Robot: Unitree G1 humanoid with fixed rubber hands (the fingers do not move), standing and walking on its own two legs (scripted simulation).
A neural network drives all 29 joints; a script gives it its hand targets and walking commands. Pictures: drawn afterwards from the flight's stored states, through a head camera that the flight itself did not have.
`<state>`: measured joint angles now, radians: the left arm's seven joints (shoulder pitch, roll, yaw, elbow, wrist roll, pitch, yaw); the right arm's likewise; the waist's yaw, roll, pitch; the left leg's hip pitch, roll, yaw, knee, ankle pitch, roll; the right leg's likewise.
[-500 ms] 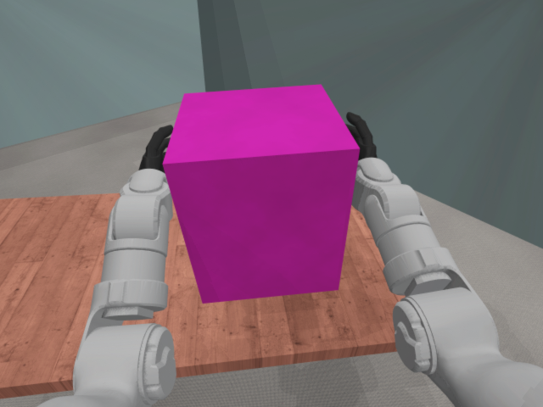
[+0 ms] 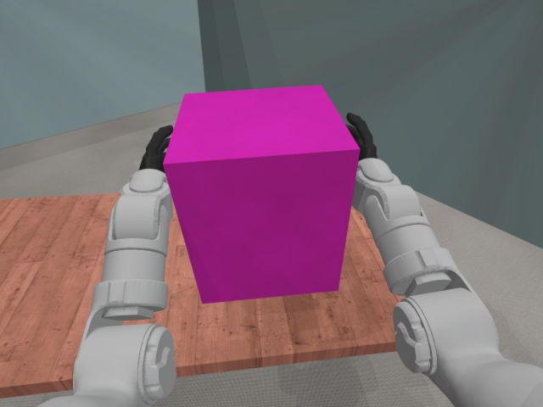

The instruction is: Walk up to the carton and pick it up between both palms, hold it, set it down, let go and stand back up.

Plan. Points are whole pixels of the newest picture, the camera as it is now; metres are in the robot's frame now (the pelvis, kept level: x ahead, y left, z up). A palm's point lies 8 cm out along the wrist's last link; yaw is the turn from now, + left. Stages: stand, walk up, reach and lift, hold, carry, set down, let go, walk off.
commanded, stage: hold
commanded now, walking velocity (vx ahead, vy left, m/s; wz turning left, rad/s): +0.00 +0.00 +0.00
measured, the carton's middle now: (262, 193) +0.37 +0.00 +0.18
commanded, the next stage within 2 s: set down in 0.06 s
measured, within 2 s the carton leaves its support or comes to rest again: neither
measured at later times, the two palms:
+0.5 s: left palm (155, 169) +0.39 +0.16 +0.22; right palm (356, 158) +0.39 -0.14 +0.23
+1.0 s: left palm (153, 186) +0.40 +0.17 +0.18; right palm (344, 185) +0.39 -0.13 +0.18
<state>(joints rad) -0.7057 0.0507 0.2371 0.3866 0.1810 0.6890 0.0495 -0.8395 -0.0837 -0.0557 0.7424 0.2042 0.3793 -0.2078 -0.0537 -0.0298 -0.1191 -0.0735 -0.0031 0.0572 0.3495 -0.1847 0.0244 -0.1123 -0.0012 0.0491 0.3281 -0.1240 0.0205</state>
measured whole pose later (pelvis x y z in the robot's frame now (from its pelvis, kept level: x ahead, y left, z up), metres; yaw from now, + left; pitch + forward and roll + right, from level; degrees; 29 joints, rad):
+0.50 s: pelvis +0.01 +0.00 +0.00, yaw +0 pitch -5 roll +0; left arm -0.77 0.05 0.31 0.52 0.27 0.53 -0.03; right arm -0.87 -0.03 -0.17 0.84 0.02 0.20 -0.17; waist -0.05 -0.05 -0.10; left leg -0.05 0.00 0.06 0.34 -0.19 0.02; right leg -0.09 0.00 0.05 0.33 -0.14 0.02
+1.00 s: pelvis +0.03 +0.01 +0.00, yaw +0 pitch -8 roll -1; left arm -0.69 0.04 0.31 0.52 0.27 0.42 -0.07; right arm -0.67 0.01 -0.11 0.75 0.05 0.05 -0.23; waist -0.05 -0.09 -0.03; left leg 0.02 -0.01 0.06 0.34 -0.23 0.02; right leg -0.01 0.00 0.05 0.30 -0.16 0.03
